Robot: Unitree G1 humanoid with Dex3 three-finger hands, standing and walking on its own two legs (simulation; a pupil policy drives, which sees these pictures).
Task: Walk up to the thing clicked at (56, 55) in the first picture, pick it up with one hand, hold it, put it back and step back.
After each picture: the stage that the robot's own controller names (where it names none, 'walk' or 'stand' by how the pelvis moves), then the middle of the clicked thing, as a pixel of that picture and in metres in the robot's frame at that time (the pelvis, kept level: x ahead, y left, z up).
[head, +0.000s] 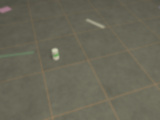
stand; (55, 54) +1.26 +0.33 -0.72
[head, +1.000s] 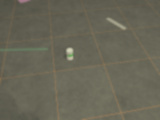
walk; (69, 54) +1.14 +0.23 -0.71
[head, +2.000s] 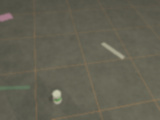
walk; (57, 97) +0.67 +0.20 -0.69
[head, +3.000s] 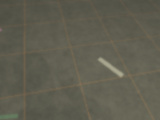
walk; out of the picture +0.42 +0.22 -0.71
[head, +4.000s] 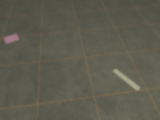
stand; out of the picture +0.36 +0.19 -0.72
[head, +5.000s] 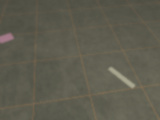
stand; out of the picture +0.36 +0.20 -0.73
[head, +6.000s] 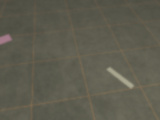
stand; out of the picture +0.35 +0.21 -0.73
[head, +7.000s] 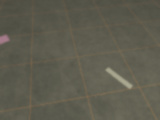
stand; out of the picture +0.34 +0.22 -0.73
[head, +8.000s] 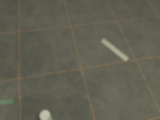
go down; (45, 117) +0.38 +0.21 -0.64
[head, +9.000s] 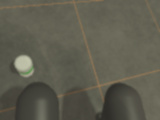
go down; (24, 66) +0.42 +0.24 -0.29
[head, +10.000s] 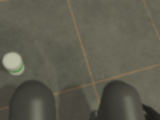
close in; (14, 64) +0.42 +0.25 -0.27
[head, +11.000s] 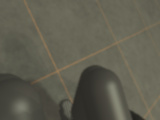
close in; out of the picture +0.41 +0.27 -0.22
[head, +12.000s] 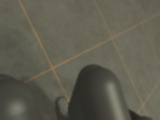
close; out of the picture +0.40 +0.28 -0.22
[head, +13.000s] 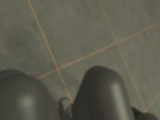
lift; out of the picture +0.35 +0.26 -0.22
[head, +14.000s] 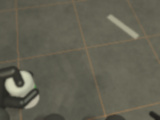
lift; (24, 90) +0.32 +0.19 +0.00
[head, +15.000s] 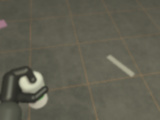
hold; (34, 90) +0.33 +0.17 +0.02
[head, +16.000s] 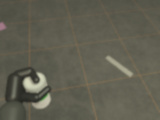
hold; (38, 91) +0.33 +0.17 +0.01
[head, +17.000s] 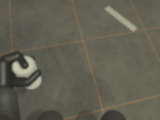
crouch; (28, 73) +0.39 +0.19 -0.07
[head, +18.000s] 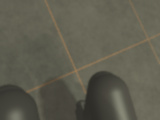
lower; out of the picture +0.44 +0.27 -0.17
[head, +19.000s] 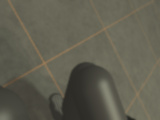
lower; out of the picture +0.42 +0.29 -0.23
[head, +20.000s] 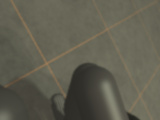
lower; out of the picture +0.42 +0.29 -0.22
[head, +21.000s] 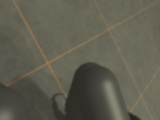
lower; out of the picture +0.42 +0.29 -0.22
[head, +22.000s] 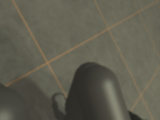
lower; out of the picture +0.42 +0.30 -0.22
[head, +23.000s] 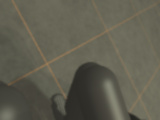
open; out of the picture +0.41 +0.27 -0.23
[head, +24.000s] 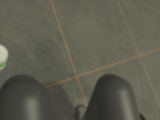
stand; out of the picture +0.41 +0.25 -0.25
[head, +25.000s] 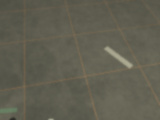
stand; out of the picture +0.37 +0.19 -0.62
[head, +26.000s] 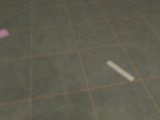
stand; out of the picture +0.38 +0.19 -0.67
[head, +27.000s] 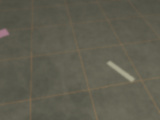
stand; out of the picture +0.37 +0.19 -0.67
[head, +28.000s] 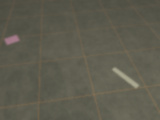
stand; out of the picture +0.39 +0.18 -0.72
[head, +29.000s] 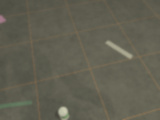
walk; (63, 113) +0.45 +0.17 -0.70
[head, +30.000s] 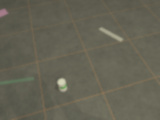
walk; (62, 85) +0.72 +0.23 -0.71
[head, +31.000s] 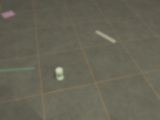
stand; (59, 73) +0.96 +0.24 -0.70
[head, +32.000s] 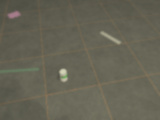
stand; (63, 75) +0.95 +0.22 -0.73
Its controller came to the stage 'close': yes
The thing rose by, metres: 0.71
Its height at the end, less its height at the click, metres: +0.00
